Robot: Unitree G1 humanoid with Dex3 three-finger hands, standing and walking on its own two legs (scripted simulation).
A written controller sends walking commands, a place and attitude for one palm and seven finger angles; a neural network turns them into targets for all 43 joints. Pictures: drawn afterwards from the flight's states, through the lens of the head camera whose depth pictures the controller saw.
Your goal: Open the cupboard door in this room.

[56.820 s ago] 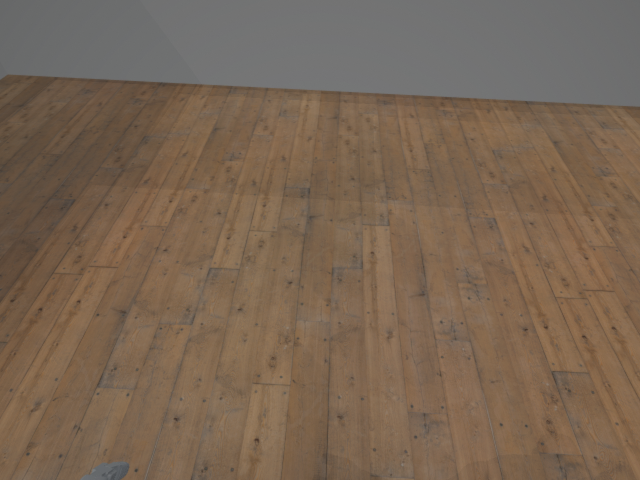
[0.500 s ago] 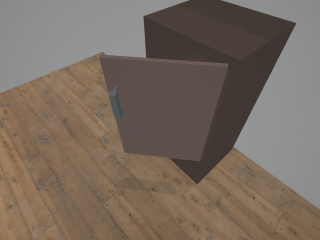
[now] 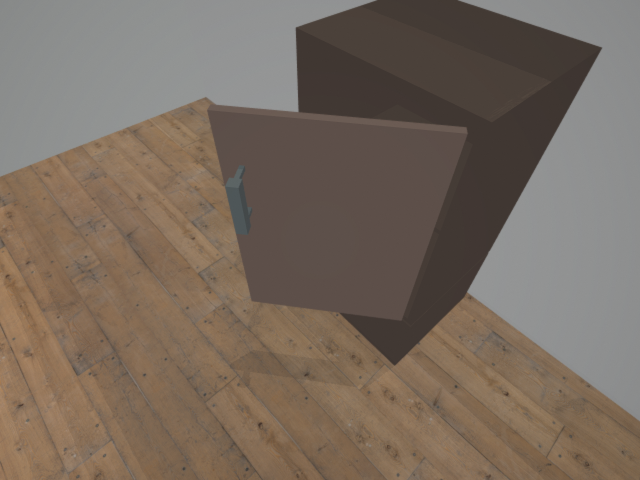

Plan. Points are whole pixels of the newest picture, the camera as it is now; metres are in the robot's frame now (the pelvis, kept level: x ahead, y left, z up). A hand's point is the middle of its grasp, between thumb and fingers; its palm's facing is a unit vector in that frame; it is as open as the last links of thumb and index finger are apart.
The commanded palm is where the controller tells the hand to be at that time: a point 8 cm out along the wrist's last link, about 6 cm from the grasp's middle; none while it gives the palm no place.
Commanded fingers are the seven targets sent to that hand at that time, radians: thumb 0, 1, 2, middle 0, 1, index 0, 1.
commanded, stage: come to a stop and stand still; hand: left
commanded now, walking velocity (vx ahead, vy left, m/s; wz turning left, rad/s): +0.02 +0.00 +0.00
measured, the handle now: (242, 200) +0.59 +0.19 -0.04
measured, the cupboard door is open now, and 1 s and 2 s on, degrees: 40 40 40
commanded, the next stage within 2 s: look again from close up in 0.84 s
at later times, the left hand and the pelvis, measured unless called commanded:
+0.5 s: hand out of the picture -0.05 +0.21 -0.17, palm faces +0.04 -0.98 -0.21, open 7.4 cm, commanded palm none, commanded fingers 0.00 0.90 0.90 -0.20 -0.30 -0.20 -0.30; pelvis -0.04 +0.02 +0.00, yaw +2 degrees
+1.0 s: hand out of the picture -0.05 +0.19 -0.17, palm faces +0.03 -0.98 -0.19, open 7.4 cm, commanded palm none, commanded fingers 0.00 0.90 0.90 -0.20 -0.30 -0.20 -0.30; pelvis -0.04 +0.01 +0.01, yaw +2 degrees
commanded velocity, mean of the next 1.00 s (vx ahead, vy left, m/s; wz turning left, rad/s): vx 0.00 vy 0.00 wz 0.00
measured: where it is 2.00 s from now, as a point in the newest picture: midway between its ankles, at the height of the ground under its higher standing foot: outside the picture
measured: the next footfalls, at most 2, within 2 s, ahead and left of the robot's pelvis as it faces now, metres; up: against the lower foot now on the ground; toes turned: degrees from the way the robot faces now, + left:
none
